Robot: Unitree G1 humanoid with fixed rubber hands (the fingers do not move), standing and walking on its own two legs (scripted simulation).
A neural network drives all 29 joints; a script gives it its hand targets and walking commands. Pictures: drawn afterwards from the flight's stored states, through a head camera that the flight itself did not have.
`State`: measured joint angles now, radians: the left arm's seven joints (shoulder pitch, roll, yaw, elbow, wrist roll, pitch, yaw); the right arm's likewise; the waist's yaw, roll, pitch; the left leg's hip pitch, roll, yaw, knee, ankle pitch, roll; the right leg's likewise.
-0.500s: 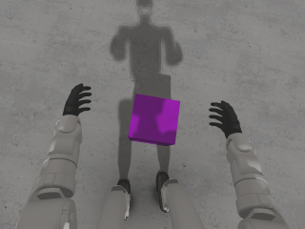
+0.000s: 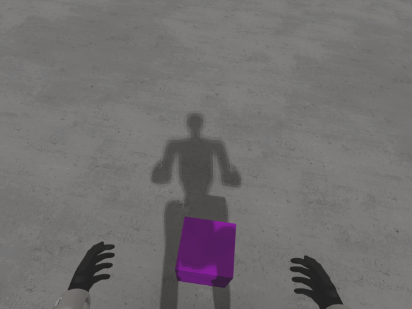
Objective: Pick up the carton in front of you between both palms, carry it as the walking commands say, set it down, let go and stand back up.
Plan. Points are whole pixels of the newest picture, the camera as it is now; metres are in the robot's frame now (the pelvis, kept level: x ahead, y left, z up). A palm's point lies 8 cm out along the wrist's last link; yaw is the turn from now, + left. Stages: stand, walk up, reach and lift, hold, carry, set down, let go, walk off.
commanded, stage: let go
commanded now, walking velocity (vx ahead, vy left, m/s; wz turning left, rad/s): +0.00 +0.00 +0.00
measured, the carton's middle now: (205, 253) +0.39 -0.05 -0.65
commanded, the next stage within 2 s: stand in 0.56 s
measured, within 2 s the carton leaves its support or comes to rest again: neither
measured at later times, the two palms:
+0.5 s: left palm out of the picture +0.15 +0.24 -0.07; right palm (329, 299) +0.16 -0.23 -0.06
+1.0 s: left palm out of the picture +0.12 +0.23 -0.11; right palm out of the picture +0.11 -0.28 -0.12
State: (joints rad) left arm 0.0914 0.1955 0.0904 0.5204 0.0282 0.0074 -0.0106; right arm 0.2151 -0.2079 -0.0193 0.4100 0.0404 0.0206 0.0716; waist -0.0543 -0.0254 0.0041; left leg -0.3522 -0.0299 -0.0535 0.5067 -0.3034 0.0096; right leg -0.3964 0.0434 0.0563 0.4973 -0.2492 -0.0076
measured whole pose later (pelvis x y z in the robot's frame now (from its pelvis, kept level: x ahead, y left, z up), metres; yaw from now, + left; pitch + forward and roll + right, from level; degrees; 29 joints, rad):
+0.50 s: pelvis -0.01 +0.00 +0.00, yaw +0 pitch -5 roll +0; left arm 0.23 0.21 0.03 0.45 -0.01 0.11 -0.04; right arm 0.21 -0.23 -0.03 0.38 -0.02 0.22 0.03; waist 0.00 0.00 0.09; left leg -0.08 -0.03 -0.05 0.48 -0.32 0.02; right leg -0.13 0.04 0.06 0.48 -0.27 -0.01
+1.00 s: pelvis +0.04 -0.02 -0.01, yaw -2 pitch +4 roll +0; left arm 0.34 0.23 0.00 0.75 0.02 -0.05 0.01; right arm 0.33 -0.28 0.01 0.73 -0.02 -0.05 -0.04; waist -0.01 0.04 -0.10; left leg -0.22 0.01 -0.03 0.56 -0.42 -0.02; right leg -0.29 0.08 0.07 0.59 -0.37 -0.05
